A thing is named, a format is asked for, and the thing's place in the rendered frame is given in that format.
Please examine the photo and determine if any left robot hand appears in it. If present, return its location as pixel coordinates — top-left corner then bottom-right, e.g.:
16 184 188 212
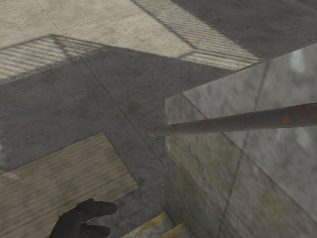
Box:
49 198 118 238

